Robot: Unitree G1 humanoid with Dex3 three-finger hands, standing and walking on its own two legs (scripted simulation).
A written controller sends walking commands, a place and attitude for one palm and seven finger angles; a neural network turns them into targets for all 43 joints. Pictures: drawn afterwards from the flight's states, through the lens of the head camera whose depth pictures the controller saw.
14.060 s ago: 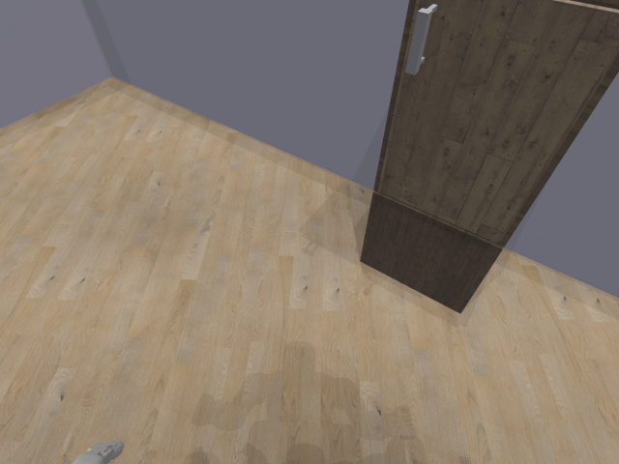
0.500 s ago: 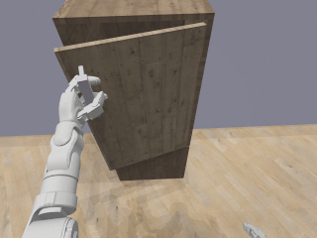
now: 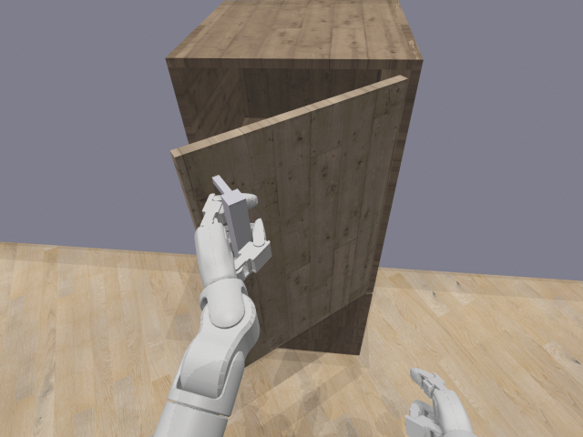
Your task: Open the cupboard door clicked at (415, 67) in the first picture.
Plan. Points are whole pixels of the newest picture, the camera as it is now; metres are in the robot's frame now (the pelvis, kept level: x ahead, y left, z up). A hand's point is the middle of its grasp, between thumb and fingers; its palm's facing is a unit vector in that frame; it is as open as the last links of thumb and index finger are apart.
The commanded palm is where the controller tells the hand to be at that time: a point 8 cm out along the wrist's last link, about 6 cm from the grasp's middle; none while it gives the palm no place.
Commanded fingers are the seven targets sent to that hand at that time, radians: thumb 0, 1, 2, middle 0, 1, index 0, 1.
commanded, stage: pull the door open along its arc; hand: left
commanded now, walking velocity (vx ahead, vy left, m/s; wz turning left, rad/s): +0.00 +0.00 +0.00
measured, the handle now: (232, 222) +0.36 +0.11 +0.14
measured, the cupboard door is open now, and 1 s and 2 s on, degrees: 39 41 47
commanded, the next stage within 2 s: open thumb and fingers to let go in 0.08 s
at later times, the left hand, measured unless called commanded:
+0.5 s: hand (265, 246) +0.31 +0.06 +0.15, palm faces +0.32 -0.95 +0.02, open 8.3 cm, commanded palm +0.27 +0.10 +0.14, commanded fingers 0.00 -0.29 0.39 -0.31 -1.22 -0.31 -1.22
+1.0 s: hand (267, 245) +0.31 +0.06 +0.15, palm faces +0.29 -0.96 +0.00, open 14.6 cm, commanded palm +0.26 +0.09 +0.14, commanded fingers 0.00 -0.50 0.30 -0.15 -0.30 -0.15 -0.30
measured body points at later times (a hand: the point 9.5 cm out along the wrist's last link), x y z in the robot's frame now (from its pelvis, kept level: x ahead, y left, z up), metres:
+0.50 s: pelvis -0.02 +0.01 +0.00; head -0.04 -0.01 +0.45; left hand +0.29 +0.11 +0.15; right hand +0.17 -0.19 -0.09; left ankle -0.02 +0.13 -0.74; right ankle +0.00 -0.09 -0.74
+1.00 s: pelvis -0.02 +0.02 +0.00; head -0.04 +0.01 +0.45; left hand +0.29 +0.11 +0.15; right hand +0.17 -0.17 -0.10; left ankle -0.02 +0.13 -0.74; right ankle +0.00 -0.09 -0.74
